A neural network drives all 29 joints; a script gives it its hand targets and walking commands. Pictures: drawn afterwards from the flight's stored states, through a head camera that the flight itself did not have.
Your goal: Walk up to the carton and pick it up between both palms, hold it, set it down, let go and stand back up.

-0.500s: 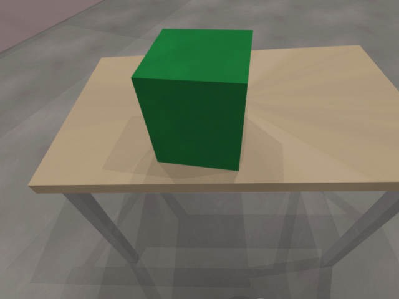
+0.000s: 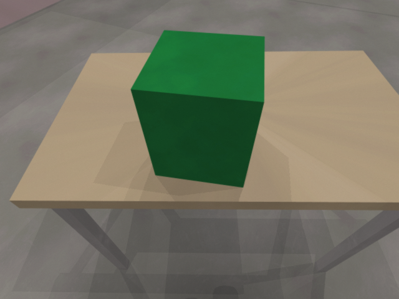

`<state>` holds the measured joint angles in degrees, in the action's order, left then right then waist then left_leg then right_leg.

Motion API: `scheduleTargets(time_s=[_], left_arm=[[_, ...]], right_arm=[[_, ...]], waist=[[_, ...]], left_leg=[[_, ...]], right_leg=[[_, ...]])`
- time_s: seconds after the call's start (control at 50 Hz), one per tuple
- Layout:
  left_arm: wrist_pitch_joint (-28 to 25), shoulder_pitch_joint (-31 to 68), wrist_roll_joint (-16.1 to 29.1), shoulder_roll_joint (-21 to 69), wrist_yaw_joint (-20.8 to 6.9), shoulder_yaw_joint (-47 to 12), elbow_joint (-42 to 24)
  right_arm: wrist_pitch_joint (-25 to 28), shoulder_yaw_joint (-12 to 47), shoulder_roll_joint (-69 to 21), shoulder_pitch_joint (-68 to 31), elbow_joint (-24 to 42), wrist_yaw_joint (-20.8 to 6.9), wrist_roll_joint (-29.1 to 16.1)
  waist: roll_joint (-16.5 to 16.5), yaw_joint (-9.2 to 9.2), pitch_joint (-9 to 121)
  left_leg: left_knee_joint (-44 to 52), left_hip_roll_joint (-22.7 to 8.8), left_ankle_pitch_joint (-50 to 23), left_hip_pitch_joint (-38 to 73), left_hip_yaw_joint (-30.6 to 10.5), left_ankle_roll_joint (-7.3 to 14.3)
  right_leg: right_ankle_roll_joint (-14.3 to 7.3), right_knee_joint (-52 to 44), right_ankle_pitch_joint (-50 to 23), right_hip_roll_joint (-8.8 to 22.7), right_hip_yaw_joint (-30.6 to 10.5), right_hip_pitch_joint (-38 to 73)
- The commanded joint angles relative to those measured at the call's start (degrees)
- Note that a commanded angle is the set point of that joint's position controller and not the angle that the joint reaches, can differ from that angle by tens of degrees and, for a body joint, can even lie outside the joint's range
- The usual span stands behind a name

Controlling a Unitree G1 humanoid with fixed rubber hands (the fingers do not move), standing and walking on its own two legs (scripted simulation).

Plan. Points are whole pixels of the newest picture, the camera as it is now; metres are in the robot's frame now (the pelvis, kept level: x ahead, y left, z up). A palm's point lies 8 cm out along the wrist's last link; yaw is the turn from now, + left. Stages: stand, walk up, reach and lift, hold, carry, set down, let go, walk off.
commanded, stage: walk up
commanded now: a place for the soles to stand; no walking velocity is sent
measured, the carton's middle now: (205, 111) +0.47 +0.02 +0.12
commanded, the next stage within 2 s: reach and lift in 1.10 s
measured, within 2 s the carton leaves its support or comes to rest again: neither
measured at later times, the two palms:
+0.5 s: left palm out of the picture +0.06 +0.29 -0.10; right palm out of the picture +0.07 -0.32 -0.10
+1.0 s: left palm out of the picture +0.05 +0.29 -0.10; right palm out of the picture +0.05 -0.33 -0.11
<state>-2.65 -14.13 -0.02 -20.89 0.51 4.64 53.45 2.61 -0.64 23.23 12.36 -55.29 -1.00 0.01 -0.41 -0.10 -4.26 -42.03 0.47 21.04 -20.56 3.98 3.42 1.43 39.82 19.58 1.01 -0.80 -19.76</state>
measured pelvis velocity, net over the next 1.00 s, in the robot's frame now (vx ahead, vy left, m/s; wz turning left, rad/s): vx -0.02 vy -0.01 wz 0.00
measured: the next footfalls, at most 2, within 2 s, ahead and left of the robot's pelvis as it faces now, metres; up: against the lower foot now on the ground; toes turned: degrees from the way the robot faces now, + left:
none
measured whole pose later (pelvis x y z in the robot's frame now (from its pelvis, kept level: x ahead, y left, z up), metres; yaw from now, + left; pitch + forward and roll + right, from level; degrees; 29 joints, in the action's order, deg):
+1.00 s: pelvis -0.02 -0.01 +0.00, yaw +0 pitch -2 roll +0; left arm -2.0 -13.5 0.0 -20.4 0.7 3.3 53.6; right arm 0.4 -0.6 23.2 12.2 -55.3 -1.0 0.0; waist -1.1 -0.1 0.1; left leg -39.7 0.5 18.3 -19.5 4.0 2.5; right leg 0.8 39.7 18.1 1.0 -0.8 -19.8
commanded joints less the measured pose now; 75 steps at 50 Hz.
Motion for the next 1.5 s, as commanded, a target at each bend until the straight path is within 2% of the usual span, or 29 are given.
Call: scheduleTargets(time_s=[0.0, 0.02, 0.06, 0.16, 0.2, 0.26, 0.3, 0.46, 0.52, 0.54, 0.56, 0.6, 0.64, 0.68, 0.7, 0.72, 0.76, 0.8, 0.84, 0.9, 0.96, 1.08, 1.1, 1.14, 1.18, 1.2, 1.28, 1.42, 1.48], left_arm=[[-0.60, 6.33, 0.18, -13.10, 1.04, -0.06, -2.55], [-0.40, 5.07, 0.40, -12.17, 1.00, -0.11, -1.74], [-0.44, 4.22, 0.33, -12.50, 0.88, 0.08, -1.53], [-1.47, 3.97, -0.03, -13.15, 1.07, -0.01, -0.55], [-1.65, 5.42, -0.56, -14.02, 1.08, 0.02, -1.15], [-1.17, 8.32, -0.36, -12.65, 0.81, -0.54, -1.62], [-0.91, 6.43, -0.20, -12.15, 0.72, -0.40, -0.86], [-1.48, 6.58, -0.60, -13.05, 0.50, -0.22, -1.28], [-1.11, 6.25, -0.45, -12.36, 0.46, -0.58, -0.94], [-1.04, 7.04, -0.49, -11.75, 0.26, -0.60, -1.06], [-0.92, 6.58, -0.36, -12.53, 0.29, -0.45, -1.15], [-1.05, 6.86, -0.70, -12.01, 0.36, -0.60, -1.07], [-1.60, 5.23, -0.70, -14.35, 1.11, 0.12, -1.14], [-1.66, 4.95, -0.92, -15.41, 1.43, 0.48, -1.34], [-1.46, 5.66, -0.78, -15.66, 1.62, 0.57, -1.33], [-1.43, 6.18, -0.66, -15.60, 1.61, 0.59, -1.74], [-1.05, 7.54, -0.85, -14.25, 1.49, -0.05, -2.15], [-0.71, 6.29, -0.55, -12.62, 1.34, -0.25, -2.03], [-0.48, 5.44, -1.00, -13.48, 1.17, -0.09, -1.47], [-0.70, 5.54, -1.50, -14.02, 1.03, 0.09, -1.19], [-0.43, 6.20, -1.30, -13.82, 0.75, 0.04, -1.34], [-1.23, 6.06, -1.31, -14.46, 1.05, 0.14, -1.43], [12.66, 26.16, 2.33, -11.72, 1.82, -0.31, -14.53], [22.65, 24.10, -0.02, -6.79, 3.00, -2.29, -20.27], [26.39, 23.13, -1.40, -6.49, 2.60, -0.86, -26.90], [27.06, 22.80, -1.65, -7.64, 2.32, 0.63, -29.96], [27.78, 17.50, -1.41, -9.59, 1.18, 3.58, -34.23], [27.15, 7.76, -4.98, -9.75, 0.13, 7.75, -38.84], [25.20, 5.16, -3.56, -10.11, -0.71, 7.99, -41.61]], right_arm=[[0.76, -3.11, 11.94, -3.83, 1.15, 1.95, 1.27], [1.10, -3.20, 12.83, -4.62, 0.76, 1.86, 1.72], [1.10, -2.77, 12.35, -6.29, 1.52, 1.61, 1.31], [0.65, -2.15, 11.20, -6.26, 1.37, 1.60, 1.11], [0.31, -2.57, 10.69, -5.33, 0.83, 1.33, 1.14], [0.43, -2.32, 10.90, -4.98, 0.61, 1.12, 1.54], [0.79, -2.23, 11.79, -6.01, 0.92, 1.17, 1.51], [0.54, -1.87, 9.96, -5.08, 0.86, 0.89, 1.66], [0.66, -1.86, 11.37, -5.50, 0.84, 0.90, 1.67], [0.71, -2.01, 11.56, -5.80, 0.73, 0.89, 1.68], [0.65, -1.91, 11.52, -6.47, 1.29, 0.90, 1.48], [0.69, -2.09, 11.35, -6.75, 1.03, 0.74, 1.84], [-0.46, -2.33, 10.72, -6.79, 1.66, 0.59, 1.87], [-0.80, -2.59, 10.71, -4.19, 2.00, 0.60, 1.47], [-1.15, -2.56, 10.07, -4.17, 2.14, 0.51, 1.53], [-1.33, -2.37, 10.26, -4.27, 2.20, 0.59, 1.89], [-1.24, -2.96, 10.87, -3.14, 1.19, 0.45, 1.85], [-1.19, -2.79, 11.25, -4.89, 1.86, 0.42, 2.32], [-1.29, -2.80, 11.28, -7.04, 2.32, 0.34, 1.91], [-1.65, -3.05, 11.06, -6.18, 1.91, 0.18, 2.22], [-1.50, -3.06, 11.13, -5.26, 1.90, 0.04, 2.51], [-1.15, -2.88, 10.42, -5.99, 2.39, 0.17, 2.34], [7.12, -9.93, 0.14, -26.10, 1.71, -1.85, 7.08], [6.75, -12.22, 8.08, -20.35, 2.86, -4.62, 7.61], [5.09, -13.14, 9.02, -17.24, 6.05, -4.57, 7.06], [5.12, -12.67, 8.99, -17.07, 7.76, -4.11, 6.22], [4.56, -10.23, 4.98, -10.74, 17.55, -1.57, 2.74], [2.82, -6.96, 0.12, -0.68, 20.22, 1.41, -0.12], [3.45, -5.17, -1.92, 0.92, 25.43, 2.64, -1.69]], waist=[[-1.71, -0.79, 9.03], [-1.08, 0.11, 9.97], [-1.56, 1.06, 9.50], [-0.76, 0.41, 9.17], [4.20, -0.86, 9.06], [0.74, -1.31, 5.49], [-0.38, 0.16, 7.10], [1.81, -0.41, 6.40], [2.11, -0.16, 5.62], [-0.05, -0.22, 5.96], [2.08, 0.36, 5.17], [1.71, -0.10, 5.12], [1.99, 0.27, 5.78], [2.51, -0.72, 6.99], [4.58, -0.82, 5.85], [2.92, -0.85, 4.31], [2.66, -1.28, 4.01], [-2.58, 0.20, 2.85], [1.93, 0.86, 1.44], [1.45, -0.15, -0.16], [-0.28, -0.24, -2.84], [2.44, -0.18, 2.75], [2.17, -1.53, -2.62], [-2.96, -2.58, -4.56], [-3.15, -3.13, 1.32], [-1.37, -1.84, 3.34], [7.63, -1.79, 6.79], [4.30, -0.26, 8.83], [3.74, 1.03, 12.30]], left_leg=[[16.42, -10.75, -13.92, 9.18, -14.22, -0.63], [16.31, -13.14, -15.84, 9.21, -16.65, 1.93], [15.14, -13.52, -19.02, 8.72, -15.56, 2.02], [11.01, -7.80, -15.26, 6.07, -8.54, 0.29], [9.41, -6.27, -11.85, 7.41, -7.35, -0.17], [15.55, -8.05, -8.46, 7.99, -10.36, -0.10], [17.10, -10.84, -8.02, 6.03, -13.51, 1.24], [14.13, -6.84, -8.27, 6.79, -9.12, 0.34], [16.76, -7.95, -4.48, 5.83, -11.03, 0.39], [17.43, -8.47, -4.48, 5.49, -11.96, 0.39], [17.29, -8.81, -2.07, 4.33, -12.17, 0.78], [17.99, -8.27, 0.03, 4.20, -11.72, 0.77], [10.71, -6.86, -14.28, 4.52, -8.16, 0.20], [7.60, -5.56, -13.70, 6.57, -7.45, -0.09], [7.76, -4.93, -11.76, 5.64, -7.05, -0.41], [8.38, -4.84, -10.13, 6.99, -6.89, -0.33], [12.48, -6.34, -8.53, 7.41, -9.25, 0.33], [16.29, -8.74, -4.64, 4.56, -12.17, 1.81], [16.21, -8.72, 0.16, 1.22, -11.82, 1.69], [15.13, -6.08, 6.89, 0.98, -9.91, 0.40], [18.73, -6.47, 10.96, 0.85, -12.13, 1.07], [13.14, -6.17, -5.42, 4.52, -9.56, 0.30], [10.22, -4.31, 15.39, -13.46, -0.67, -4.41], [12.09, -8.04, 24.71, -23.24, -2.34, -0.51], [11.98, -9.24, 19.08, -20.76, -1.09, -0.51], [11.22, -9.30, 15.09, -18.49, -0.33, -1.04], [7.49, -4.05, -2.33, 0.04, 1.35, -2.92], [10.34, -1.83, -15.34, 8.23, 1.59, -3.69], [12.14, -0.34, -20.93, 11.69, 2.12, -4.33]], right_leg=[[-6.04, -2.27, -13.99, 4.25, -4.50, 1.24], [-4.59, -1.98, -10.50, 2.85, -2.54, 2.33], [-4.79, -3.78, -8.84, 2.85, -2.68, 3.33], [-6.88, -7.24, -17.54, 6.29, -7.88, 5.95], [-7.95, -9.76, -14.88, 8.38, -11.15, 3.30], [-6.57, -9.26, -9.05, 6.34, -8.81, -1.24], [-5.54, -7.41, -8.54, 3.71, -4.93, 2.59], [-6.84, -10.83, -8.62, 6.35, -9.81, 2.00], [-6.14, -10.60, -6.78, 5.05, -7.98, 1.73], [-5.80, -10.52, -5.53, 4.29, -7.89, 1.75], [-5.84, -10.93, -4.94, 4.04, -7.07, 2.52], [-5.89, -10.97, -4.01, 4.16, -7.21, 2.61], [-6.80, -11.47, -14.99, 6.91, -10.26, 3.16], [-7.95, -11.85, -16.49, 8.68, -11.98, 2.37], [-8.41, -12.76, -13.57, 9.53, -13.18, 1.70], [-8.66, -12.94, -11.14, 10.01, -14.15, -1.55], [-6.96, -11.45, -7.27, 7.04, -10.69, -2.43], [-6.00, -10.07, -2.59, 4.01, -7.55, -2.16], [-6.16, -11.83, 0.64, 3.92, -7.38, -0.30], [-7.32, -15.51, 8.64, 6.08, -12.64, -3.26], [-6.24, -14.90, 10.01, 4.54, -10.47, -5.11], [-6.59, -13.40, -4.34, 6.27, -11.30, -0.09], [-6.36, -2.33, 15.38, -0.26, 5.85, -5.40], [-5.77, 6.83, 11.35, -3.62, 7.50, 5.61], [-5.18, 7.57, 2.77, -3.55, 7.16, 12.38], [-4.98, 7.09, 0.28, -3.24, 7.01, 11.78], [-4.60, -2.10, -6.73, -1.01, 3.84, 5.10], [-2.47, -7.38, -22.95, -0.91, 1.98, 13.92], [-1.32, -10.05, -29.14, -1.53, 1.08, 17.47]])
